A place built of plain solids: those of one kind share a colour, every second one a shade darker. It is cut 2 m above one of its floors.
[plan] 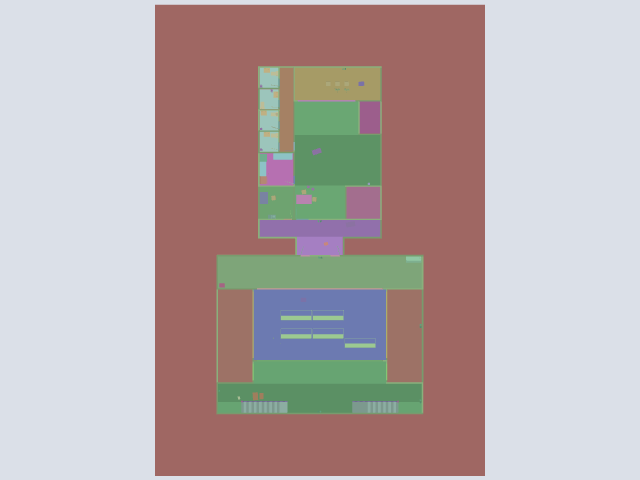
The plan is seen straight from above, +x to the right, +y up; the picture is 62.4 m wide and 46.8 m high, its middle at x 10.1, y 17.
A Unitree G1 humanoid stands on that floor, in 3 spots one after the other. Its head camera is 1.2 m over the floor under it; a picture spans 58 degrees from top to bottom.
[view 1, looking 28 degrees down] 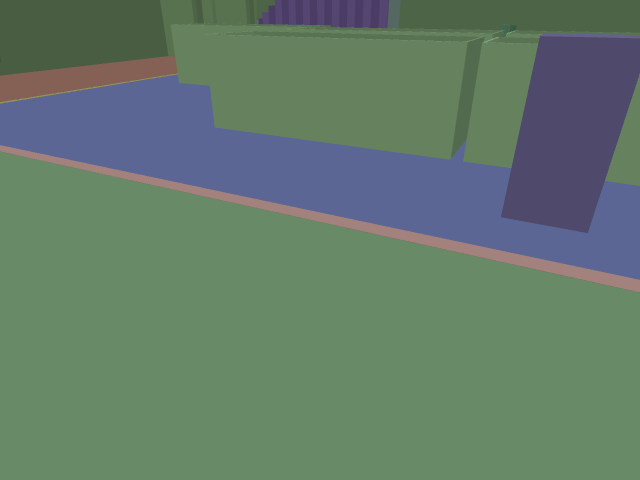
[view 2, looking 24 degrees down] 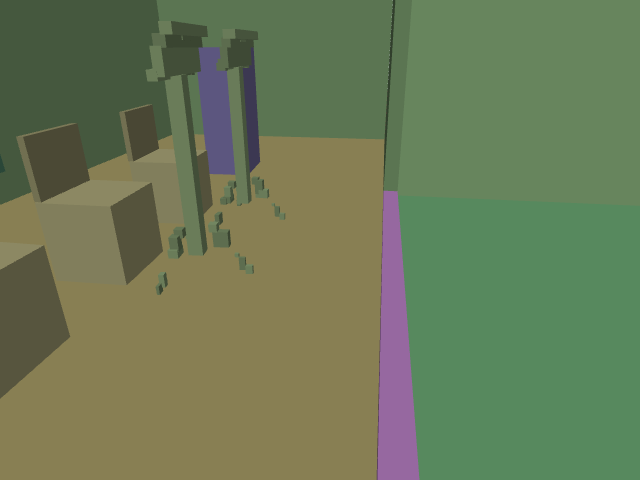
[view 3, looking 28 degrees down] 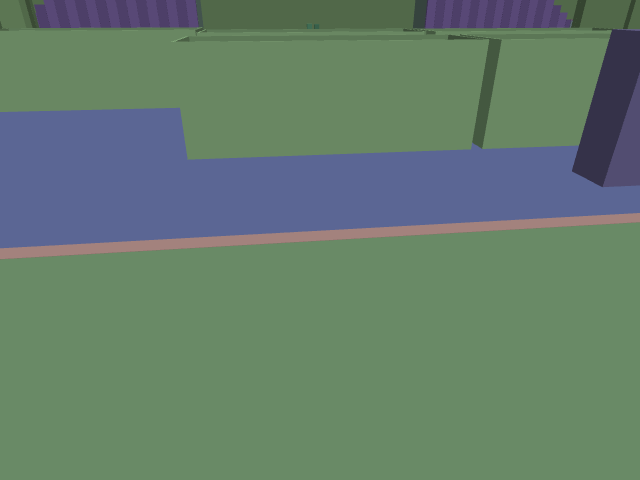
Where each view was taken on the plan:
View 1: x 8.64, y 14.53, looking -63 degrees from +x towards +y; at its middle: floor_dais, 2.56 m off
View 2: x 9.68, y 30.68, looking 8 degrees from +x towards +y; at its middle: floor_platform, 2.95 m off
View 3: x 11.58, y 14.53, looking -97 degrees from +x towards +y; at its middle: floor_gap_dais_step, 2.55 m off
